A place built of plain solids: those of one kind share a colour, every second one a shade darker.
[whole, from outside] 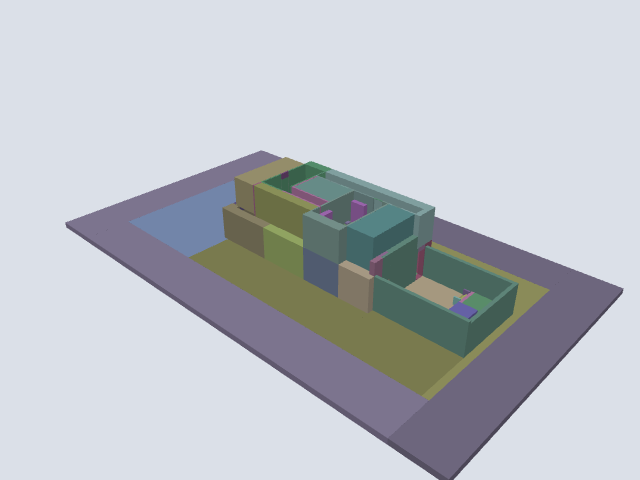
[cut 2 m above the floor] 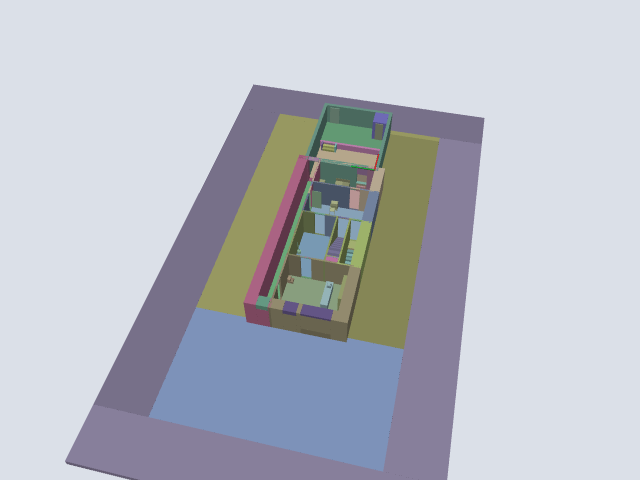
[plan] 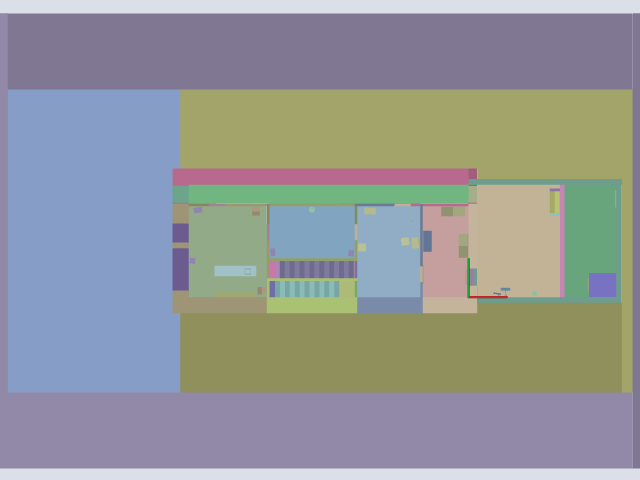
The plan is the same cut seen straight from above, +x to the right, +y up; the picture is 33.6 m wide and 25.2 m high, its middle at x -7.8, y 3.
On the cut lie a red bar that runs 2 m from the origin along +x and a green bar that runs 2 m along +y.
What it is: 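A small shop in a terrace of about 1900; a sales room behind a shop front, a store passage, a back shop and a yard; stock rooms over it and a cellar under it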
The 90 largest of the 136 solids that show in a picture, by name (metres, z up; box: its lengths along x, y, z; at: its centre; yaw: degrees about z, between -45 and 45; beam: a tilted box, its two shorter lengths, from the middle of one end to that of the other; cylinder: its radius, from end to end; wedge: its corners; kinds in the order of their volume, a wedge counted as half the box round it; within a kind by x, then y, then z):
{
 "ground_garden_1": {"box": [4.0, 23.9, 0.5], "at": [-26.19, 2.95, -0.27]},
 "ground_garden_2": {"box": [32.79, 4.0, 0.5], "at": [-7.79, -7.0, -0.27]},
 "ground_garden_3": {"box": [32.79, 4.0, 0.5], "at": [-7.79, 12.9, -0.27]},
 "ground_garden_4": {"box": [4.0, 23.9, 0.5], "at": [10.6, 2.95, -0.27]},
 "floor_yard_1": {"box": [7.3, 5.9, 3.27], "at": [4.1, 2.95, -1.66]},
 "ground_side_1": {"box": [15.59, 4.15, 0.5], "at": [-7.34, -2.92, -0.27]},
 "ground_side_2": {"box": [15.59, 4.15, 0.5], "at": [-7.34, 8.82, -0.27]},
 "ground_side_3": {"box": [7.6, 4.7, 0.5], "at": [4.25, -2.65, -0.27]},
 "ground_side_4": {"box": [7.6, 4.7, 0.5], "at": [4.25, 8.55, -0.27]},
 "ground_side_5": {"box": [0.55, 15.9, 0.5], "at": [8.32, 2.95, -0.27]},
 "floor_terrace_1": {"box": [2.71, 5.9, 3.86], "at": [6.39, 2.95, -1.36]},
 "wall_yard_1": {"box": [0.45, 3.47, 6.87], "at": [0.23, 3.23, 0.54]},
 "wall_yard_2": {"box": [0.2, 0.9, 6.87], "at": [0.35, 1.05, 0.54]},
 "wall_yard_3": {"box": [8.05, 0.3, 5.77], "at": [4.03, -0.15, -0.01]},
 "wall_yard_4": {"box": [8.05, 0.3, 5.51], "at": [4.03, 6.05, -0.14]},
 "wall_yard_5": {"box": [0.3, 6.5, 5.52], "at": [7.9, 2.95, -0.13]},
 "wall_passage_1": {"box": [0.81, 0.89, 2.1], "at": [-15.14, 5.41, 1.05]},
 "wall_passage_2": {"box": [0.85, 0.9, 3.14], "at": [-15.12, 6.3, 1.32]},
 "wall_passage_3": {"box": [15.99, 0.85, 3.14], "at": [-7.54, 6.33, 1.32]},
 "wall_passage_4": {"box": [3.49, 0.14, 3.14], "at": [-1.29, 4.84, 1.32]},
 "wall_passage_5": {"box": [0.45, 0.91, 3.14], "at": [0.23, 6.29, 1.32]},
 "ground_street_1": {"box": [9.05, 15.9, 0.3], "at": [-19.66, 2.95, -0.17]},
 "wall_fill_front_1": {"box": [2.28, 5.9, 2.6], "at": [-13.55, 2.95, 4.38]},
 "wall_fill_kitchen_1": {"box": [2.4, 4.77, 2.8], "at": [-1.2, 2.38, 4.29]},
 "wall_sales_1": {"box": [0.6, 2.22, 1.75], "at": [-15.24, 1.46, 1.49]},
 "wall_sales_2": {"box": [0.81, 1.0, 2.15], "at": [-15.14, 3.37, 1.07]},
 "wall_sales_3": {"box": [0.85, 1.2, 3.14], "at": [-15.12, -0.25, 1.32]},
 "wall_sales_4": {"box": [0.85, 2.22, 0.87], "at": [-15.12, 1.46, 0.18]},
 "wall_sales_5": {"box": [0.85, 0.3, 3.14], "at": [-15.12, 2.72, 1.32]},
 "wall_sales_6": {"box": [0.85, 1.04, 3.14], "at": [-15.12, 4.39, 1.32]},
 "wall_sales_7": {"box": [1.9, 0.14, 3.14], "at": [-14.59, 4.84, 1.32]},
 "wall_sales_8": {"box": [5.09, 0.85, 3.14], "at": [-12.99, -0.42, 1.32]},
 "wall_sales_9": {"box": [2.34, 0.14, 3.14], "at": [-11.62, 4.84, 1.32]},
 "wall_sales_10": {"box": [0.14, 3.83, 3.14], "at": [-10.52, 1.06, 1.32]},
 "wall_fill_mid_1": {"box": [3.81, 2.73, 2.8], "at": [-7.88, 3.4, 4.29]},
 "wall_corr_1": {"box": [2.59, 0.14, 2.8], "at": [-5.18, 4.84, 4.29]},
 "wall_corr_2": {"box": [10.52, 0.85, 2.8], "at": [-4.81, 6.33, 4.29]},
 "wall_corr_3": {"box": [0.45, 1.98, 2.8], "at": [0.23, 5.76, 4.29]},
 "wall_scullery_1": {"box": [0.14, 1.63, 3.33], "at": [-2.47, -0.04, 1.22]},
 "wall_scullery_2": {"box": [2.99, 0.85, 3.33], "at": [-1.04, -0.42, 1.22]},
 "wall_scullery_3": {"box": [0.45, 1.45, 3.33], "at": [0.23, -0.12, 1.22]},
 "wall_scullery_4": {"box": [0.45, 3.41, 3.33], "at": [0.23, 3.21, 1.22]},
 "wall_stairC_1": {"box": [0.14, 1.84, 3.14], "at": [-10.52, 0.07, 1.32]},
 "wall_stairC_2": {"box": [4.75, 0.85, 3.14], "at": [-8.21, -0.42, 1.32]},
 "wall_stairC_3": {"box": [4.75, 0.14, 3.14], "at": [-8.21, 0.92, 1.32]},
 "wall_fill_press_1": {"box": [6.3, 0.85, 2.8], "at": [-9.13, 0.42, 4.29]},
 "wall_backshop_1": {"box": [0.14, 1.08, 3.14], "at": [-5.91, 2.44, 1.32]},
 "wall_backshop_2": {"box": [2.09, 0.14, 3.14], "at": [-4.93, 4.84, 1.32]},
 "wall_backshop_3": {"box": [3.58, 0.85, 3.14], "at": [-4.19, -0.42, 1.32]},
 "wall_backshop_4": {"box": [0.14, 1.63, 3.14], "at": [-2.47, -0.04, 1.32]},
 "wall_backshop_5": {"box": [0.14, 3.29, 3.14], "at": [-2.47, 3.27, 1.32]},
 "wall_rear_1": {"box": [0.14, 5.76, 2.8], "at": [-5.91, 2.03, 4.29]},
 "wall_rear_2": {"box": [3.58, 0.85, 2.8], "at": [-4.19, -0.42, 4.29]},
 "wall_rear_3": {"box": [0.14, 5.76, 2.8], "at": [-2.47, 2.03, 4.29]},
 "wall_landing_1": {"box": [0.14, 2.17, 2.8], "at": [-12.35, 1.94, 4.29]},
 "wall_landing_2": {"box": [0.14, 2.88, 2.8], "at": [-12.35, 5.31, 4.29]},
 "wall_landing_3": {"box": [2.49, 0.85, 2.8], "at": [-11.17, 6.33, 4.29]},
 "floor_coping_1": {"box": [0.24, 5.9, 3.86], "at": [4.92, 2.95, -1.36]},
 "floor_sales_1": {"box": [4.1, 4.77, 0.25], "at": [-12.64, 2.38, -0.13]},
 "wall_outhouse_1": {"box": [1.43, 1.27, 2.3], "at": [7.04, 0.64, 1.67]},
 "wall_store_1": {"box": [4.75, 0.14, 3.14], "at": [-8.21, 1.97, 1.32]},
 "wall_store_2": {"box": [4.75, 0.14, 3.14], "at": [-8.21, 4.84, 1.32]},
 "floor_backshop_1": {"box": [3.3, 4.77, 0.25], "at": [-4.19, 2.38, -0.13]},
 "step_flightU_1": {"box": [0.28, 0.91, 2.99], "at": [-9.79, 1.45, 1.45]},
 "step_flightU_2": {"box": [0.28, 0.91, 2.79], "at": [-9.53, 1.45, 1.35]},
 "step_flightU_3": {"box": [0.28, 0.91, 2.6], "at": [-9.27, 1.45, 1.25]},
 "step_flightU_4": {"box": [0.28, 0.91, 2.4], "at": [-9.01, 1.45, 1.15]},
 "step_flightU_5": {"box": [0.28, 0.91, 2.21], "at": [-8.75, 1.45, 1.05]},
 "step_flightU_6": {"box": [0.28, 0.91, 2.01], "at": [-8.49, 1.45, 0.96]},
 "floor_passage_1": {"box": [14.69, 0.99, 0.25], "at": [-7.34, 5.41, -0.13]},
 "wall_boxU_1": {"box": [4.09, 0.14, 2.8], "at": [-7.88, 0.92, 4.29]},
 "wall_boxU_2": {"box": [4.09, 0.14, 2.8], "at": [-7.88, 1.97, 4.29]},
 "floor_store_1": {"box": [4.47, 2.73, 0.25], "at": [-8.21, 3.4, -0.13]},
 "floor_scullery_1": {"box": [2.4, 4.77, 0.25], "at": [-1.2, 2.38, -0.32]},
 "wall_yard_n0a_1": {"box": [0.45, 0.9, 6.87], "at": [0.23, 0.15, 0.54]},
 "step_flightC_1": {"box": [0.28, 0.85, 2.01], "at": [-7.69, 0.42, -1.79]},
 "step_flightC_2": {"box": [0.28, 0.85, 2.21], "at": [-7.43, 0.42, -1.69]},
 "step_flightC_3": {"box": [0.28, 0.85, 2.41], "at": [-7.17, 0.42, -1.59]},
 "step_flightC_4": {"box": [0.28, 0.85, 2.6], "at": [-6.92, 0.42, -1.49]},
 "wall_stairU_1": {"box": [4.23, 0.14, 3.39], "at": [-7.95, 0.92, 1.44]},
 "racking_1": {"box": [0.41, 1.15, 1.99], "at": [-5.62, 1.24, 4.13]},
 "racking_2": {"box": [1.3, 0.42, 1.81], "at": [-5.08, 4.54, 4.04]},
 "wall_head_sales_1": {"box": [0.85, 2.22, 0.52], "at": [-15.12, 1.46, 2.63]},
 "wall_head_sales_2": {"box": [0.85, 1.0, 0.74], "at": [-15.12, 3.37, 2.52]},
 "shelving_back_1": {"box": [2.2, 0.32, 2.1], "at": [-12.24, 0.16, 1.05]},
 "wall_fill_1": {"box": [0.39, 0.91, 3.14], "at": [-10.26, 1.45, 1.32]},
 "cupboard_1": {"box": [0.45, 1.11, 1.82], "at": [-2.15, 2.94, 0.81]},
 "counter_1": {"box": [2.16, 0.52, 0.78], "at": [-12.24, 1.37, 0.49]},
 "wall_head_passage_1": {"box": [0.85, 0.89, 0.79], "at": [-15.12, 5.41, 2.49]},
 "wall_yard_n0e_1": {"box": [0.25, 0.9, 2.18], "at": [0.12, 1.05, 2.89]}
}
